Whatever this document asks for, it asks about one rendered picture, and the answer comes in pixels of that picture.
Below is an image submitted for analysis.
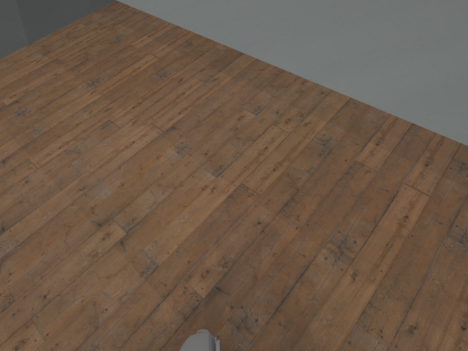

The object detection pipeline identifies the left robot thigh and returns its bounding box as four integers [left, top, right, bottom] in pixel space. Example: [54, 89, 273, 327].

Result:
[179, 333, 221, 351]

